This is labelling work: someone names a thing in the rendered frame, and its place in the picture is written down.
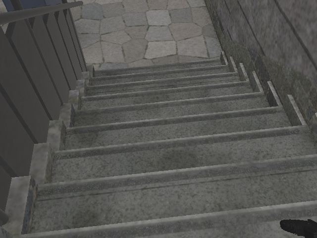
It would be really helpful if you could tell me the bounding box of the robot right hand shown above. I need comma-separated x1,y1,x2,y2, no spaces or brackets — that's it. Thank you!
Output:
279,219,317,238

